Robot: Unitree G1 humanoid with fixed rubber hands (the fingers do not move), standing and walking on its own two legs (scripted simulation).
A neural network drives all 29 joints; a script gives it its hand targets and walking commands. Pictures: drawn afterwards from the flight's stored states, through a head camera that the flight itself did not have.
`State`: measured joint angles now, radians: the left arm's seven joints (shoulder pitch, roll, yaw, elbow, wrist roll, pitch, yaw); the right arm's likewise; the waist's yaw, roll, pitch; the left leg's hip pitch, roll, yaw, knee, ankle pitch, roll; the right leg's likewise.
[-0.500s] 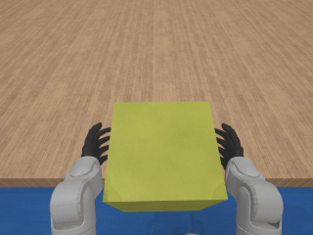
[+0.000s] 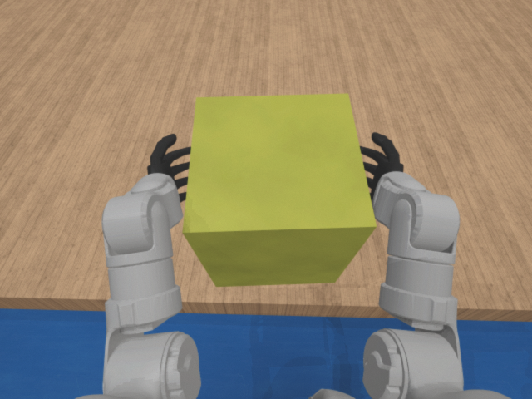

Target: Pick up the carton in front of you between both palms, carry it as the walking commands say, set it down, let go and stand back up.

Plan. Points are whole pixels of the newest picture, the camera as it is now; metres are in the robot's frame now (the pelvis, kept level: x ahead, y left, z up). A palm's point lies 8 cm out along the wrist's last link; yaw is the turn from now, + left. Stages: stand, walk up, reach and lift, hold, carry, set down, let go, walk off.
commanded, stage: carry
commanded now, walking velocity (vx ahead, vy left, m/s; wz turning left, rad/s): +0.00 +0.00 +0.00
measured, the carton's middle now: (274, 201) +0.38 +0.00 +0.06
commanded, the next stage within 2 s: none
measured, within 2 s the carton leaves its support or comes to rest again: neither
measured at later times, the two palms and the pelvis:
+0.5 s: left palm (165, 156) +0.42 +0.16 +0.12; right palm (366, 153) +0.43 -0.14 +0.12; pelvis +0.09 +0.00 -0.01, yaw +2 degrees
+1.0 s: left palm (193, 67) +0.65 +0.15 +0.12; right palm (351, 78) +0.61 -0.14 +0.12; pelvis +0.30 +0.04 +0.00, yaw -1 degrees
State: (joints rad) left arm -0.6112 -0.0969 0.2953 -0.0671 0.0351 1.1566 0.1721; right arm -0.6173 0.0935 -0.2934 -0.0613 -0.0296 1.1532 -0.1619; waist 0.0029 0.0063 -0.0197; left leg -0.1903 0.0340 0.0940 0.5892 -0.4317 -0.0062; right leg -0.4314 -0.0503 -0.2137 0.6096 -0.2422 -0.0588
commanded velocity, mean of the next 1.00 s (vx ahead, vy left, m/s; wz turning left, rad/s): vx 0.49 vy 0.00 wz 0.00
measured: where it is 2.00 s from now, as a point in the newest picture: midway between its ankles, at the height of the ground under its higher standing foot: (276, 192)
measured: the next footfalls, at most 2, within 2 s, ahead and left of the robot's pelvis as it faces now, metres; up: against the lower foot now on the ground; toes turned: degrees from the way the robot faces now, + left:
right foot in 0.42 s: +0.13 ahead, -0.06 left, +0.00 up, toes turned -4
left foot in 0.78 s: +0.32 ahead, +0.13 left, +0.00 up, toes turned +4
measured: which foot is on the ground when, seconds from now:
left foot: down 0.00-0.42, up 0.44-0.76, down 0.78-1.00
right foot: down 0.00-0.26, up 0.28-0.40, down 0.42-0.84, up 0.86-1.00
